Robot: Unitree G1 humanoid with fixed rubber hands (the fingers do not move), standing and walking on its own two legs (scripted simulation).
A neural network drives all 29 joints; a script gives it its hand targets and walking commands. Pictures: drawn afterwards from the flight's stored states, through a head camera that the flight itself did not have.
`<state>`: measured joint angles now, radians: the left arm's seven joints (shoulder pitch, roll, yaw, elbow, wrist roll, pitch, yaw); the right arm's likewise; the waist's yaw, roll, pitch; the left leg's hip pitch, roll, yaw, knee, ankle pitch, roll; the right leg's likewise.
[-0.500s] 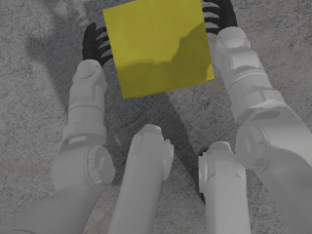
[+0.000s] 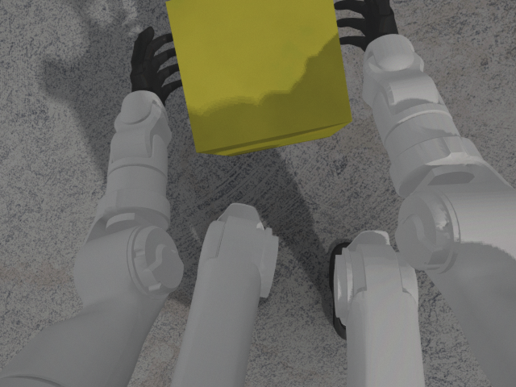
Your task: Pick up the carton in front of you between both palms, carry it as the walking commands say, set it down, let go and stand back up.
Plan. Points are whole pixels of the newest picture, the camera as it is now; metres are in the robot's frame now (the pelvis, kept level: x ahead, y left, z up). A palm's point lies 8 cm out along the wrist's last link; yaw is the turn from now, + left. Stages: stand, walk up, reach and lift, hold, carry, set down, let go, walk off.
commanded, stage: set down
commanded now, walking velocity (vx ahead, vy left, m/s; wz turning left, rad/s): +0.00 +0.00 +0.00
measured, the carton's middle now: (265, 84) +0.51 +0.11 -0.27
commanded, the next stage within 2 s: let go in 1.74 s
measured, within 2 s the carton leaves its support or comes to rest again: neither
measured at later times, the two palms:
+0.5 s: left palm (156, 104) +0.45 +0.26 -0.18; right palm (376, 74) +0.53 -0.05 -0.19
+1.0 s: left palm (97, 98) +0.44 +0.31 -0.11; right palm (406, 40) +0.54 -0.06 -0.11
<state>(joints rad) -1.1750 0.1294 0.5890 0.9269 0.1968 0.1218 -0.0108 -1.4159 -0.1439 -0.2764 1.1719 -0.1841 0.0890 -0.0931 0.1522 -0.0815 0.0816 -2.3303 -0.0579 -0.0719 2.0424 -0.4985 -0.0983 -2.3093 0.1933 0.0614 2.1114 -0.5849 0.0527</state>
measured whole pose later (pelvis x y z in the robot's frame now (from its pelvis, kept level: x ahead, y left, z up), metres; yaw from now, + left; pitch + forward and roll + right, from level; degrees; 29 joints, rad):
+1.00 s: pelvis +0.00 +0.01 +0.02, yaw +2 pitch +41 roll +0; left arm -1.05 0.26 0.29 0.84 -0.19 0.06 0.07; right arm -1.19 -0.31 -0.05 0.87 0.06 0.13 -0.10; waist 0.14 -0.03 0.14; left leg -2.23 -0.04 -0.01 1.99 -0.47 -0.02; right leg -2.15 0.06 0.04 2.06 -0.62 0.05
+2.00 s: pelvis +0.07 +0.02 +0.28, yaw +2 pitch +40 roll -1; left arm -0.57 0.18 0.30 0.70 0.02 0.06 -0.08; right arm -0.71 -0.15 -0.19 0.72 -0.10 0.12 -0.10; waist 0.11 -0.01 -0.15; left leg -1.41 -0.02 -0.04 1.04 -0.32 0.01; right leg -1.35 0.05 0.07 1.06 -0.41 0.03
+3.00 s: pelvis +0.13 +0.00 +0.38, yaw +4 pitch -4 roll +1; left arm 0.20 0.23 0.06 0.36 0.04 0.19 -0.04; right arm 0.23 -0.22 -0.03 0.44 0.00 0.10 0.03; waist 0.00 -0.01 0.11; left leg -0.13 -0.02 -0.06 0.46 -0.26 -0.01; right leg -0.06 0.02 0.05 0.47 -0.33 -0.01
